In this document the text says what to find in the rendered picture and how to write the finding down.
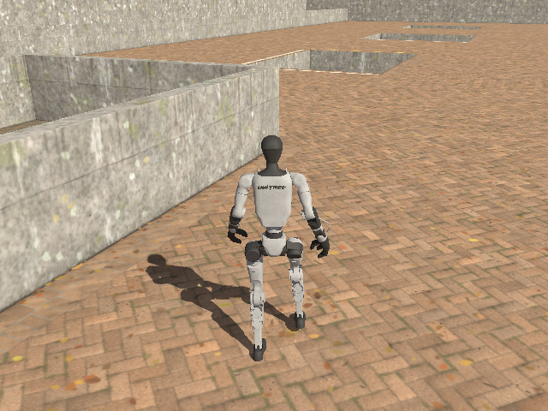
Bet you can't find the robot left forearm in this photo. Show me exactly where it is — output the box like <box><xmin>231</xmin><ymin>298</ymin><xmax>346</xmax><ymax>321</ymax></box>
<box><xmin>228</xmin><ymin>206</ymin><xmax>241</xmax><ymax>233</ymax></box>

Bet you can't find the humanoid robot torso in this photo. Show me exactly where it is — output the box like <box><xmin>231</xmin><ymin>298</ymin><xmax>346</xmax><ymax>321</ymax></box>
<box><xmin>253</xmin><ymin>168</ymin><xmax>293</xmax><ymax>257</ymax></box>

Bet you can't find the left robot hand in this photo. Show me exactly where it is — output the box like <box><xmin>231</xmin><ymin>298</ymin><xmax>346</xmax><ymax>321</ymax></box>
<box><xmin>228</xmin><ymin>229</ymin><xmax>247</xmax><ymax>244</ymax></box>

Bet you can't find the robot right forearm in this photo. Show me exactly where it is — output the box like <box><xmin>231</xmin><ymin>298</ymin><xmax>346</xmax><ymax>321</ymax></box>
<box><xmin>307</xmin><ymin>207</ymin><xmax>327</xmax><ymax>242</ymax></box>

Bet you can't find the right robot hand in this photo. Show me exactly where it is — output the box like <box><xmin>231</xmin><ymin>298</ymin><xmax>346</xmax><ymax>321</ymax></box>
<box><xmin>310</xmin><ymin>237</ymin><xmax>330</xmax><ymax>258</ymax></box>

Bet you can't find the left robot foot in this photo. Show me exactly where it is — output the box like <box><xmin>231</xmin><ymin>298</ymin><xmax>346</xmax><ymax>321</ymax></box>
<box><xmin>253</xmin><ymin>338</ymin><xmax>266</xmax><ymax>361</ymax></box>

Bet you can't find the robot left upper arm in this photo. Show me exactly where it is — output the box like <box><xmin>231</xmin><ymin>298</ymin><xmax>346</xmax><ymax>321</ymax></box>
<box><xmin>232</xmin><ymin>172</ymin><xmax>255</xmax><ymax>218</ymax></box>

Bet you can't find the robot right upper arm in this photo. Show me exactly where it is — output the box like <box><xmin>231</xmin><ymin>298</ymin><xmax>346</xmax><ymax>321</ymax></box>
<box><xmin>290</xmin><ymin>172</ymin><xmax>315</xmax><ymax>220</ymax></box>

